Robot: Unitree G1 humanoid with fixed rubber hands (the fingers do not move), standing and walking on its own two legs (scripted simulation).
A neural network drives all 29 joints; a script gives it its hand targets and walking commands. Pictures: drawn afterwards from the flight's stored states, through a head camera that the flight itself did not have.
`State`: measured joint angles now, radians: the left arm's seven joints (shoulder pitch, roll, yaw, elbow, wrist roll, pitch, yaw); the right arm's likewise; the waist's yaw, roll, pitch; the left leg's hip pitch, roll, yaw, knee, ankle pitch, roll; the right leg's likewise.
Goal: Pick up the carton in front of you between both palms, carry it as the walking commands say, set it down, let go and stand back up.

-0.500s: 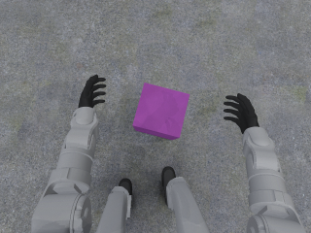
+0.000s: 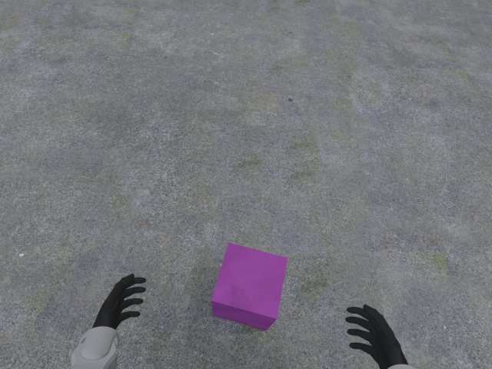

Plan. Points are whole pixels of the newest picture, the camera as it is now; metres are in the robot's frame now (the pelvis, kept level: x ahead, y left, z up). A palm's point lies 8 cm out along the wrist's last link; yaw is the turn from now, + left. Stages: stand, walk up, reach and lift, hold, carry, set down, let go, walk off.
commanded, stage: let go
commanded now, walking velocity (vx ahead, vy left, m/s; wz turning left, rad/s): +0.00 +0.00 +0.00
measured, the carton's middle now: (248, 288) +0.42 -0.07 -0.64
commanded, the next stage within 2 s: stand in 0.58 s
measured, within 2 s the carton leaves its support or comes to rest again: neither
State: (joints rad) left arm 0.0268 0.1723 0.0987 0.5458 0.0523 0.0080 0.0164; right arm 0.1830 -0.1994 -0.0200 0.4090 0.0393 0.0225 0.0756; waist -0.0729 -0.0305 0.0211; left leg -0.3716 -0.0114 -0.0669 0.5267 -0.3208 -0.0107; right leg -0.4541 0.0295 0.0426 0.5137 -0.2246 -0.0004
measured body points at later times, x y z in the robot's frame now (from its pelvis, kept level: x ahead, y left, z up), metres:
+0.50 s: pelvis +0.01 +0.02 +0.00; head +0.02 +0.02 +0.45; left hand +0.18 +0.25 -0.07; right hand +0.18 -0.22 -0.07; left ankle -0.04 +0.13 -0.73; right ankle +0.01 -0.12 -0.73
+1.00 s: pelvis +0.02 -0.01 +0.00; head +0.03 -0.03 +0.45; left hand +0.14 +0.29 -0.09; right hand +0.16 -0.29 -0.11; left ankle -0.04 +0.13 -0.73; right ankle +0.01 -0.12 -0.73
